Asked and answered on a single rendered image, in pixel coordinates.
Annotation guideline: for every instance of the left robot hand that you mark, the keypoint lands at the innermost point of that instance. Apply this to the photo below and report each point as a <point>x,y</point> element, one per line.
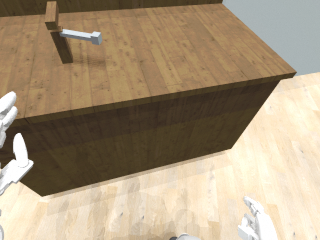
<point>15,170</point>

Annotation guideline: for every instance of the counter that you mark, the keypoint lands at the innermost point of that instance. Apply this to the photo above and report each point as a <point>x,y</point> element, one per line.
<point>172,80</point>

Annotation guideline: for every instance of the right robot hand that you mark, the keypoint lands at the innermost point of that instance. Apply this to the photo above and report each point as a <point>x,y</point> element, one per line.
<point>259,228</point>

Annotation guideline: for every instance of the tap lever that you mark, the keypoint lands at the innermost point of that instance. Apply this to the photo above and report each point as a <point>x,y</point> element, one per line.
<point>95,37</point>

